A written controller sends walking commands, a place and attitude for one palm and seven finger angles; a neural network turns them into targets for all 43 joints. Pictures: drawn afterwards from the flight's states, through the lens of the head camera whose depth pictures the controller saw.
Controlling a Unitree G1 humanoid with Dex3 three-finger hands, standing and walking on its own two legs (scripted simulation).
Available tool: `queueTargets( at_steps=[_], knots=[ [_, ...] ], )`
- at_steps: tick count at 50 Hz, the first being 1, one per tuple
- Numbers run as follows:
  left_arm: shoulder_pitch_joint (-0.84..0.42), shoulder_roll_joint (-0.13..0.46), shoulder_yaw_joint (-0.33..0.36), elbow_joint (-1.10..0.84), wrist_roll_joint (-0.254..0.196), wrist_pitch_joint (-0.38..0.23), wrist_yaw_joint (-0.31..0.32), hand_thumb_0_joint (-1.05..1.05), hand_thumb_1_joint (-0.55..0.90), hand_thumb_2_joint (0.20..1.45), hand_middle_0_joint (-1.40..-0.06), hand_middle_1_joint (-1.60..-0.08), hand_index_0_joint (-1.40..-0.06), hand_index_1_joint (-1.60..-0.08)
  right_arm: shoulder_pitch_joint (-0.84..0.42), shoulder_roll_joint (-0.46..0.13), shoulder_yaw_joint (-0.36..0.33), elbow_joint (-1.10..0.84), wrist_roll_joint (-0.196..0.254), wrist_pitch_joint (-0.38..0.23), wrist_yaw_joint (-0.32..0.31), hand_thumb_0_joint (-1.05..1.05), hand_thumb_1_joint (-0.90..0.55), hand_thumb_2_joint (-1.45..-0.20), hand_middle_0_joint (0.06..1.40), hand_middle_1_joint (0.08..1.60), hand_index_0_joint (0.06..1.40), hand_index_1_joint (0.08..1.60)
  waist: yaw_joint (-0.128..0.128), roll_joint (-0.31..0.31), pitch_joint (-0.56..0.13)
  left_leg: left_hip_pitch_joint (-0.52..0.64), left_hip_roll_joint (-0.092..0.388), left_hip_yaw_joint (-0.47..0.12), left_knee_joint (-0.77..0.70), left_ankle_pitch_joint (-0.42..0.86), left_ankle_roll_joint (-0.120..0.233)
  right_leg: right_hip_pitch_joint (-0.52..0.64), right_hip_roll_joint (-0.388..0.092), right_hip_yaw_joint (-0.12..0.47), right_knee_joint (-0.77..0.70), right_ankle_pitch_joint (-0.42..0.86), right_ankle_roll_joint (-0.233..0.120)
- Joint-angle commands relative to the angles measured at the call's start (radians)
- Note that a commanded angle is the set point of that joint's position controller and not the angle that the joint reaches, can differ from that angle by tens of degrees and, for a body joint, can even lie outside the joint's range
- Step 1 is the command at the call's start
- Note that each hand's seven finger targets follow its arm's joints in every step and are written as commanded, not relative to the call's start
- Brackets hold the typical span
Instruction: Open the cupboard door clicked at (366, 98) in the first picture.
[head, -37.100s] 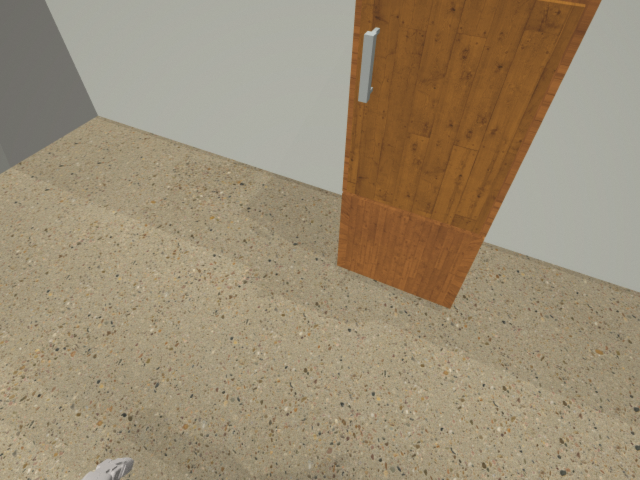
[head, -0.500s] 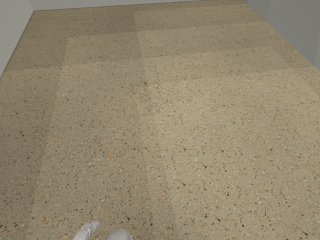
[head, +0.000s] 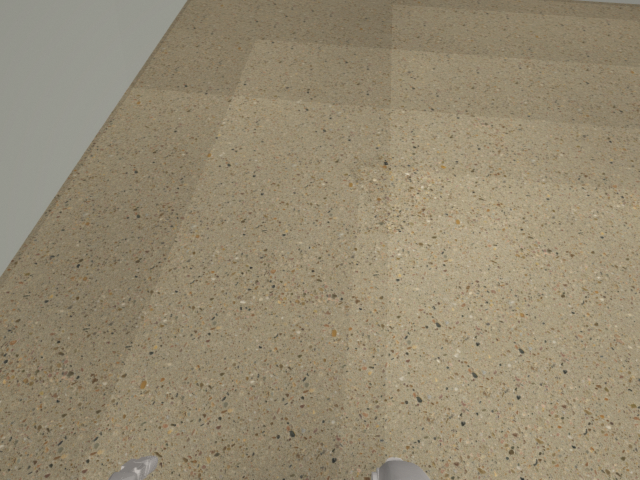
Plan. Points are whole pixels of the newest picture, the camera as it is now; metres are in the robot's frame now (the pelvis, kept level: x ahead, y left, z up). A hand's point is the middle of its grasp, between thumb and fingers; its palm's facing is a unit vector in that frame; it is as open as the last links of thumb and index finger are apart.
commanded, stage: turn to face it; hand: left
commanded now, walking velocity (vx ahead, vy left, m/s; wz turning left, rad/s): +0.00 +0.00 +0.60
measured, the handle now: out of the picture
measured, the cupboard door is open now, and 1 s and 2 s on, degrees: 42 42 42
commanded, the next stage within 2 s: none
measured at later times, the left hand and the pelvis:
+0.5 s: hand out of the picture -0.02 +0.17 -0.17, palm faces +0.36 -0.90 -0.25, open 7.3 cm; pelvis +0.01 -0.04 +0.00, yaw +21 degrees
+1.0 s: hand out of the picture +0.03 +0.21 -0.16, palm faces +0.54 -0.80 -0.26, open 7.4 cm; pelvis +0.03 -0.03 -0.01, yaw +35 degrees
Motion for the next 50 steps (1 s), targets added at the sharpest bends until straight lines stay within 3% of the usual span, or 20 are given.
queueTargets(
  at_steps=[1,3,4,5,6,8,11,15,21,24,26,27,28,29,32,35,43,48,49,50],
  knots=[
    [0.056,0.050,0.006,-0.071,-0.007,-0.029,0.005,0.000,0.900,0.900,-0.200,-0.300,-0.200,-0.300,-0.021,-0.213,-0.060,-0.074,-0.001,-0.005,-0.004,0.000,-0.900,-0.900,0.200,0.300,0.200,0.300,0.017,0.171,-0.156,0.084,0.210,-0.241,-0.061,0.513,0.124,0.156,0.049,-0.048,-0.242,0.063,-0.011],
    [0.142,0.098,0.017,-0.050,-0.003,-0.046,0.011,0.000,0.900,0.900,-0.200,-0.300,-0.200,-0.300,-0.054,-0.186,-0.058,-0.092,0.013,-0.003,0.002,0.000,-0.900,-0.900,0.200,0.300,0.200,0.300,0.066,0.064,-0.166,-0.075,0.130,-0.207,0.043,0.290,0.052,0.387,-0.007,-0.013,-0.493,0.265,-0.025],
    [0.175,0.203,0.038,-0.050,0.017,-0.057,0.022,0.000,0.900,0.900,-0.200,-0.300,-0.200,-0.300,-0.037,-0.110,-0.049,-0.107,0.023,-0.006,0.010,0.000,-0.900,-0.900,0.200,0.300,0.200,0.300,0.077,-0.260,-0.196,-0.262,-0.020,-0.047,0.270,-0.094,-0.032,0.525,-0.278,0.259,-0.595,0.380,-0.106],
    [0.176,0.255,0.038,-0.059,0.015,-0.051,0.025,0.000,0.900,0.900,-0.200,-0.300,-0.200,-0.300,-0.060,-0.117,-0.052,-0.125,0.018,0.000,0.012,0.000,-0.900,-0.900,0.200,0.300,0.200,0.300,0.089,-0.370,-0.179,-0.292,-0.064,0.001,0.528,-0.412,-0.059,0.434,-0.472,0.394,-0.600,0.551,-0.223],
    [0.131,0.215,0.028,-0.065,0.011,-0.048,0.027,0.000,0.900,0.900,-0.200,-0.300,-0.200,-0.300,-0.055,-0.132,-0.054,-0.115,0.012,0.010,0.016,0.000,-0.900,-0.900,0.200,0.300,0.200,0.300,0.063,-0.262,-0.131,-0.281,-0.013,-0.052,0.681,-0.357,-0.044,0.339,-0.442,0.299,-0.585,0.465,-0.263],
    [0.010,0.127,0.007,-0.093,0.006,-0.048,0.027,0.000,0.900,0.900,-0.200,-0.300,-0.200,-0.300,-0.030,-0.120,-0.056,-0.059,0.003,0.034,0.028,0.000,-0.900,-0.900,0.200,0.300,0.200,0.300,-0.006,-0.224,-0.056,-0.273,0.028,-0.040,0.788,-0.189,-0.067,0.236,-0.307,0.167,-0.609,0.320,-0.204],
    [0.014,0.097,0.002,-0.102,0.007,-0.056,0.026,0.000,0.900,0.900,-0.200,-0.300,-0.200,-0.300,-0.034,-0.094,-0.044,-0.050,0.006,0.038,0.040,0.000,-0.900,-0.900,0.200,0.300,0.200,0.300,-0.013,-0.206,-0.079,-0.264,0.039,0.004,0.725,-0.113,-0.088,0.295,-0.251,-0.005,-0.566,0.491,-0.164],
    [0.122,0.120,0.012,-0.071,0.009,-0.060,0.027,0.000,0.900,0.900,-0.200,-0.300,-0.200,-0.300,-0.116,-0.084,-0.035,-0.069,0.011,0.036,0.039,0.000,-0.900,-0.900,0.200,0.300,0.200,0.300,0.043,-0.175,-0.120,-0.266,0.040,0.047,0.542,-0.168,-0.101,0.461,-0.290,-0.039,-0.519,0.670,-0.190],
    [0.159,0.166,0.032,-0.057,0.020,-0.054,0.022,0.000,0.900,0.900,-0.200,-0.300,-0.200,-0.300,-0.164,-0.067,-0.020,-0.097,0.016,0.024,0.041,0.000,-0.900,-0.900,0.200,0.300,0.200,0.300,0.067,-0.230,-0.135,-0.164,0.031,0.115,0.283,-0.221,-0.078,0.482,-0.335,-0.092,-0.451,0.785,-0.210],
    [0.127,0.184,0.040,-0.061,0.020,-0.050,0.017,0.000,0.900,0.900,-0.200,-0.300,-0.200,-0.300,-0.117,-0.081,-0.025,-0.094,0.017,0.017,0.041,0.000,-0.900,-0.900,0.200,0.300,0.200,0.300,0.035,-0.249,-0.146,-0.043,0.022,0.142,0.149,-0.145,-0.059,0.406,-0.348,-0.124,-0.403,0.704,-0.185],
    [0.095,0.175,0.041,-0.068,0.008,-0.045,0.010,0.000,0.900,0.900,-0.200,-0.300,-0.200,-0.300,-0.019,-0.125,-0.038,-0.071,0.012,0.006,0.041,0.000,-0.900,-0.900,0.200,0.300,0.200,0.300,-0.031,-0.136,-0.188,0.185,0.032,0.122,-0.073,0.060,-0.036,0.270,-0.311,-0.198,-0.235,0.565,-0.116],
    [0.089,0.119,0.032,-0.098,0.000,-0.038,0.001,0.000,0.900,0.900,-0.200,-0.300,-0.200,-0.300,0.044,-0.237,-0.066,-0.063,0.002,-0.002,0.034,0.000,-0.900,-0.900,0.200,0.300,0.200,0.300,-0.068,0.143,-0.226,0.347,0.239,-0.168,-0.134,0.284,0.059,0.034,-0.186,-0.240,-0.013,0.179,-0.043],
    [0.016,0.063,0.006,-0.145,-0.001,-0.031,0.001,0.000,0.900,0.900,-0.200,-0.300,-0.200,-0.300,0.101,-0.317,-0.084,-0.056,0.002,0.002,0.021,0.000,-0.900,-0.900,0.200,0.300,0.200,0.300,-0.102,0.323,-0.208,0.372,0.434,-0.410,-0.158,0.686,0.198,-0.164,-0.078,-0.162,0.173,-0.267,-0.002],
    [-0.010,0.091,0.011,-0.150,0.009,-0.019,0.008,0.000,0.900,0.900,-0.200,-0.300,-0.200,-0.300,0.111,-0.301,-0.075,-0.040,0.002,0.008,0.015,0.000,-0.900,-0.900,0.200,0.300,0.200,0.300,-0.089,0.186,-0.209,0.345,0.450,-0.320,-0.130,0.679,0.233,-0.161,-0.097,-0.050,0.244,-0.231,-0.027],
    [0.011,0.085,0.019,-0.092,0.010,-0.012,0.002,0.000,0.900,0.900,-0.200,-0.300,-0.200,-0.300,-0.016,-0.230,-0.053,-0.079,0.003,-0.006,-0.008,0.000,-0.900,-0.900,0.200,0.300,0.200,0.300,-0.024,0.198,-0.140,0.250,0.287,-0.188,-0.126,0.662,0.154,-0.160,-0.080,-0.004,0.305,-0.038,-0.006],
    [0.047,0.085,0.020,-0.068,0.007,-0.011,-0.006,0.000,0.900,0.900,-0.200,-0.300,-0.200,-0.300,-0.028,-0.208,-0.042,-0.084,0.007,-0.017,-0.009,0.000,-0.900,-0.900,0.200,0.300,0.200,0.300,0.010,0.103,-0.135,0.235,0.228,-0.136,-0.134,0.630,0.129,-0.126,-0.056,-0.011,0.281,0.047,0.004],
    [-0.034,0.060,0.009,-0.113,-0.001,-0.014,0.000,0.000,0.900,0.900,-0.200,-0.300,-0.200,-0.300,0.019,-0.208,-0.050,-0.067,-0.003,-0.014,-0.005,0.000,-0.900,-0.900,0.200,0.300,0.200,0.300,-0.010,0.138,-0.113,0.177,0.216,-0.241,-0.126,0.522,0.154,-0.030,-0.006,-0.017,0.002,0.007,0.003],
    [0.061,0.063,0.011,-0.097,-0.009,-0.037,0.006,0.000,0.900,0.900,-0.200,-0.300,-0.200,-0.300,-0.029,-0.202,-0.059,-0.079,0.006,-0.008,-0.006,0.000,-0.900,-0.900,0.200,0.300,0.200,0.300,0.037,0.152,-0.165,0.080,0.162,-0.281,-0.014,0.517,0.105,0.248,0.046,-0.045,-0.370,0.170,-0.025],
    [0.105,0.094,0.017,-0.084,-0.006,-0.049,0.010,0.000,0.900,0.900,-0.200,-0.300,-0.200,-0.300,-0.030,-0.178,-0.057,-0.082,0.015,-0.010,-0.003,0.000,-0.900,-0.900,0.200,0.300,0.200,0.300,0.059,0.081,-0.186,-0.018,0.114,-0.254,0.049,0.374,0.056,0.401,-0.008,-0.007,-0.504,0.298,-0.035],
    [0.151,0.191,0.037,-0.078,0.011,-0.059,0.021,0.000,0.900,0.900,-0.200,-0.300,-0.200,-0.300,-0.007,-0.112,-0.051,-0.093,0.026,-0.014,0.005,0.000,-0.900,-0.900,0.200,0.300,0.200,0.300,0.075,-0.195,-0.238,-0.212,-0.008,-0.119,0.249,0.029,-0.017,0.602,-0.247,0.217,-0.563,0.488,-0.111]
  ],
)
